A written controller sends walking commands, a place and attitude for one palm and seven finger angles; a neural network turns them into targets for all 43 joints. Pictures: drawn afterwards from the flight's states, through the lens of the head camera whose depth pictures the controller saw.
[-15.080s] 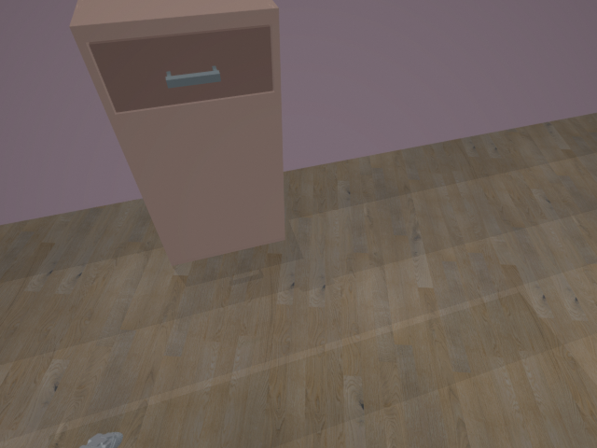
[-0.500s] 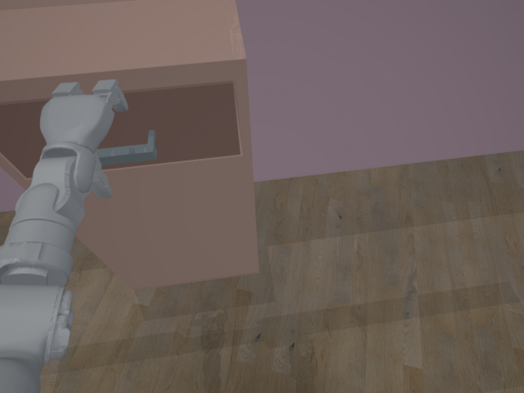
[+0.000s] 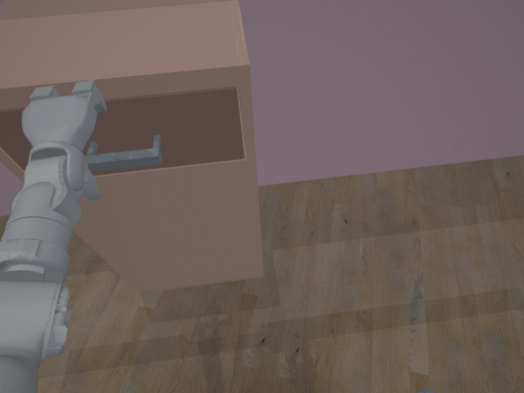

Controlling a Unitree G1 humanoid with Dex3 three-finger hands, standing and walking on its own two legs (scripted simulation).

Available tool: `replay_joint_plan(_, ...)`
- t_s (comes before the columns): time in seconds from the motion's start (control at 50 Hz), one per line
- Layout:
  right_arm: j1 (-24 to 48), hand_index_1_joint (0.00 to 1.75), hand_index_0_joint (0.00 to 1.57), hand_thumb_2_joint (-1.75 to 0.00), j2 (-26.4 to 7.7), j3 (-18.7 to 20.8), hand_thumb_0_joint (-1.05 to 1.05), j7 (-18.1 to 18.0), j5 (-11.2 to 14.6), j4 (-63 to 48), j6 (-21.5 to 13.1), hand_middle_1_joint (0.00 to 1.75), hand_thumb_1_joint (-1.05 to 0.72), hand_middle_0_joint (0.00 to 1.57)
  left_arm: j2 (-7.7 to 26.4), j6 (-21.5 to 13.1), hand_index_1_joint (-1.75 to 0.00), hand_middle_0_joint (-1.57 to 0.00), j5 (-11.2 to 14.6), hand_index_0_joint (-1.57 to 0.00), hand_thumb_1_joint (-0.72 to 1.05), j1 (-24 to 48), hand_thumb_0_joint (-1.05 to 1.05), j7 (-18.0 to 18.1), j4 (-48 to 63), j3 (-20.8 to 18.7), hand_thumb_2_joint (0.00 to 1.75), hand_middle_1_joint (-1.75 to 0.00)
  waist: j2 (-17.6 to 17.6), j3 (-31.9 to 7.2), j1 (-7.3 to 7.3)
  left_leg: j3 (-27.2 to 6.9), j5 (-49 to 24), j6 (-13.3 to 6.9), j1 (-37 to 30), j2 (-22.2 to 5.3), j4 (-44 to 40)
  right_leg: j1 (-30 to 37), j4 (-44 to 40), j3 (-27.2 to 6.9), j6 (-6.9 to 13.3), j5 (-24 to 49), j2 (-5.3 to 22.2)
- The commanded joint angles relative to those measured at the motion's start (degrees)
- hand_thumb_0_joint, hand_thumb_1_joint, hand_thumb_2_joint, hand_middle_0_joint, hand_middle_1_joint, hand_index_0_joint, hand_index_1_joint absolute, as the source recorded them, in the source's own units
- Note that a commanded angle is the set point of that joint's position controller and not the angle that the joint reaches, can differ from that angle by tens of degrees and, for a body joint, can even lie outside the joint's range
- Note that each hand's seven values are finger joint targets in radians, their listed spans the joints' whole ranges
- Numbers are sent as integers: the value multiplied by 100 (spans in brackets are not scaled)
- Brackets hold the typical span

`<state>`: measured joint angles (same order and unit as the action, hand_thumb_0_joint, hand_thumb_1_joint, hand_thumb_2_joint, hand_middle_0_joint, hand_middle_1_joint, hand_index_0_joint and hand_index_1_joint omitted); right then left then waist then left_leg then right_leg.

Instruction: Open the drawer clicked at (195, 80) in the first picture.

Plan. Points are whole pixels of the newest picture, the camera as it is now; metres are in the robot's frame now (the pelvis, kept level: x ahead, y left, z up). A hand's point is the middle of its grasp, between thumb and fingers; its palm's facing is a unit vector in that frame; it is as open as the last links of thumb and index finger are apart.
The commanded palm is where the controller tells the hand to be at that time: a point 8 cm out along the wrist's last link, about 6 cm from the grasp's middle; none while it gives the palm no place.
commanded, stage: move the hooked fingers above the handle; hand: left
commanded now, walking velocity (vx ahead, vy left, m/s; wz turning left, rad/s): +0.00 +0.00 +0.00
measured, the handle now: (123, 151) +0.52 +0.27 +0.04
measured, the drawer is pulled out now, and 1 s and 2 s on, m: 0.00 0.00 0.00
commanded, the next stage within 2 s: none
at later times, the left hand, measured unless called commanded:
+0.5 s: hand (103, 136) +0.47 +0.26 +0.12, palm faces +0.07 +0.04 -1.00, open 13.7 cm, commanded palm +0.44 +0.28 +0.16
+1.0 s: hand (85, 144) +0.47 +0.29 +0.11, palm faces +0.05 +0.03 -1.00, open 13.8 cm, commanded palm +0.44 +0.27 +0.16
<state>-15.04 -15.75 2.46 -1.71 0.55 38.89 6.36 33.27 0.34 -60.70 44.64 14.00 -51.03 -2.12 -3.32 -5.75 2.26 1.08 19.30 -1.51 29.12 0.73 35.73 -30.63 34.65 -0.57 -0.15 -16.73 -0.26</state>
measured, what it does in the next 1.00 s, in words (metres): stands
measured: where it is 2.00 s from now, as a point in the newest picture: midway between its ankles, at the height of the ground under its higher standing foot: outside the picture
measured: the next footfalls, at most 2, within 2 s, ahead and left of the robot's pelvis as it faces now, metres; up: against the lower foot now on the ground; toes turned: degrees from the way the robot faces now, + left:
none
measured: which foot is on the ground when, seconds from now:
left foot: down 0.00-1.00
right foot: down 0.00-1.00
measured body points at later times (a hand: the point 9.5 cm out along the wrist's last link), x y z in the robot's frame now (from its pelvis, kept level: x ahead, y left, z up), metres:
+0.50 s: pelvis +0.00 +0.00 +0.00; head +0.06 -0.03 +0.45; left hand +0.46 +0.25 +0.18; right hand +0.07 -0.27 -0.14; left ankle -0.03 +0.10 -0.72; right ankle -0.01 -0.12 -0.72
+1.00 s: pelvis +0.00 +0.00 +0.00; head +0.07 -0.02 +0.44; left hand +0.46 +0.28 +0.17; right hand +0.06 -0.28 -0.14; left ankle -0.03 +0.10 -0.72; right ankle -0.01 -0.12 -0.72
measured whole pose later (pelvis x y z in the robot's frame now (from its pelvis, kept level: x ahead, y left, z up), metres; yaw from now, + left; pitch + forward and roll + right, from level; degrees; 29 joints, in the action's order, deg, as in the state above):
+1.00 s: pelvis +0.00 +0.00 +0.00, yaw +1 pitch +14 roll -1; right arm -17.4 -16.4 3.0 -1.8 1.1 40.4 6.6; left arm 34.4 1.1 -59.6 48.2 12.0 -56.2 -0.1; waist -3.3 -6.5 3.6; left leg 0.1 19.6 -1.3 31.1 0.6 36.8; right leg -32.1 35.1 0.4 0.1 -16.9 -0.4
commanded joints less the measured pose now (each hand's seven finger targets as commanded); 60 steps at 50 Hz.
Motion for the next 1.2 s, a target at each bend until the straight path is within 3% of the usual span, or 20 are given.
replay_joint_plan(0.0,-334,30,20,-90,-924,266,0,-41,156,-633,-21,30,-90,20,906,714,-120,-30,259,-30,-50,1559,0,-668,550,432,30,-120,676,-2238,81,141,-2832,-73,-1000,-11,-396,1788,-328,232,150,2461,-128)
replay_joint_plan(0.02,-322,30,20,-90,-944,282,0,-95,178,-672,-17,30,-90,20,521,659,-120,-30,409,-30,-50,1617,0,-968,762,797,30,-120,907,-2009,217,114,-2645,-134,-1130,-14,-412,1632,-446,238,104,2367,-125)
replay_joint_plan(0.1,-273,30,20,-90,-877,256,0,-355,84,-676,-100,30,-90,20,523,-416,-120,-30,742,-30,-50,2728,0,-1661,2209,955,30,-120,674,-1544,496,-77,-2085,-239,-1432,123,-377,1213,-612,133,102,1870,-95)
replay_joint_plan(0.18,-561,30,20,-90,-716,303,0,-395,9,-451,-179,30,-90,20,1294,-1350,-120,-30,507,-30,-50,3274,0,-1162,2703,140,30,-120,-475,-1975,254,-275,-2570,-82,-1876,114,-136,627,-289,148,258,1568,-151)
replay_joint_plan(0.2,-617,30,20,-90,-743,292,0,-370,-3,-402,-174,30,-90,20,1780,-1421,-120,-30,443,-30,-50,3244,0,-889,2610,-322,30,-120,-589,-1993,130,-301,-2673,-19,-1716,115,-95,638,-215,187,298,1541,-181)
replay_joint_plan(0.26,-554,30,20,-90,-618,186,0,-263,18,-370,-226,30,-90,20,2211,-1115,-120,-30,261,-30,-50,2941,0,-18,1728,-949,30,-120,-519,-1841,-90,-258,-2391,58,-867,168,-132,822,-10,277,332,1486,-198)
replay_joint_plan(0.32,-271,30,20,-90,-638,97,0,-188,20,-408,-214,30,-90,20,2377,-321,-120,-30,82,-30,-50,2637,0,531,1172,-893,30,-120,-397,-2311,-304,2,-2525,92,-523,192,-167,1511,77,229,293,1993,-140)
replay_joint_plan(0.36,-208,30,20,-90,-658,90,0,-127,24,-376,-170,30,-90,20,2180,296,-120,-30,9,-30,-50,2309,0,531,601,-670,30,-120,-284,-2561,-382,142,-2666,102,-509,159,-227,1819,67,218,253,2331,-113)
replay_joint_plan(0.42,-324,30,20,-90,-831,112,0,-130,105,-395,0,30,-90,20,1909,844,-120,-30,141,-30,-50,1717,0,-187,-472,-305,30,-120,626,-2406,-187,244,-2400,20,-326,74,-400,2192,-161,185,130,2523,-74)
replay_joint_plan(0.48,-196,30,20,-90,-924,81,0,-291,203,-523,148,30,-90,20,2219,744,-120,-30,269,-30,-50,1825,0,-800,-308,-380,30,-120,1238,-1946,-131,303,-1891,-101,-180,93,-624,2376,-456,115,41,2292,-13)
replay_joint_plan(0.54,-294,30,20,-90,-958,94,0,-421,219,-645,88,30,-90,20,1885,219,-120,-30,241,-30,-50,1801,0,-1220,-90,-112,30,-120,1297,-1398,46,235,-1556,-193,-220,96,-649,2010,-582,86,36,2011,-13)
replay_joint_plan(0.62,-520,30,20,-90,-818,245,0,-443,127,-717,-55,30,-90,20,1560,-1012,-120,-30,229,-30,-50,2372,0,-1322,1340,45,30,-120,214,-1669,153,110,-1805,-221,-809,109,-406,1448,-488,-11,133,1839,-76)
replay_joint_plan(0.68,-744,30,20,-90,-732,373,0,-402,51,-579,-141,30,-90,20,1689,-1569,-120,-30,260,-30,-50,2912,0,-921,2224,-209,30,-120,-733,-2258,176,-53,-2509,-129,-1513,83,-103,893,-236,25,237,1797,-158)
replay_joint_plan(0.7,-807,30,20,-90,-733,404,0,-372,16,-520,-152,30,-90,20,1759,-1633,-120,-30,316,-30,-50,3007,0,-746,2342,-322,30,-120,-655,-2367,216,-90,-2723,-113,-1555,78,-5,863,-188,59,236,1860,-181)
replay_joint_plan(0.8,-844,30,20,-90,-788,366,0,-191,10,-238,-210,30,-90,20,2179,-1035,-120,-30,259,-30,-50,2965,0,242,1477,-877,30,-120,-473,-2292,108,-146,-2578,0,-986,110,-12,794,-18,230,260,1703,-210)
replay_joint_plan(0.84,-739,30,20,-90,-801,312,0,-124,27,-198,-203,30,-90,20,2063,-505,-120,-30,110,-30,-50,2949,0,426,955,-649,30,-120,-383,-2218,111,-89,-2386,12,-754,112,-94,875,-1,262,245,1682,-193)
replay_joint_plan(0.94,-693,30,20,-90,-904,291,0,-46,92,-324,-92,30,-90,20,1448,402,-120,-30,126,-30,-50,2388,0,-237,131,57,30,-120,17,-2433,102,45,-2688,-27,-954,21,-215,1341,-157,255,195,2118,-168)
replay_joint_plan(1.0,-646,30,20,-90,-928,301,0,-127,137,-500,-47,30,-90,20,770,282,-120,-30,344,-30,-50,2221,0,-938,443,624,30,-120,540,-2152,292,18,-2614,-130,-1153,-13,-273,1347,-383,232,148,2105,-169)
replay_joint_plan(1.08,-561,30,20,-90,-897,221,0,-273,131,-589,-17,30,-90,20,1271,-345,-120,-30,330,-30,-50,2238,0,-1252,772,199,30,-120,697,-1455,196,-28,-1948,-185,-858,44,-405,1205,-457,182,161,1697,-137)
replay_joint_plan(1.18,-623,30,20,-90,-740,245,0,-284,40,-619,-100,30,-90,20,2347,-1085,-120,-30,112,-30,-50,2547,0,-523,1483,-948,30,-120,-243,-2031,-154,-132,-2508,-79,-895,59,-249,1199,-79,157,282,1738,-178)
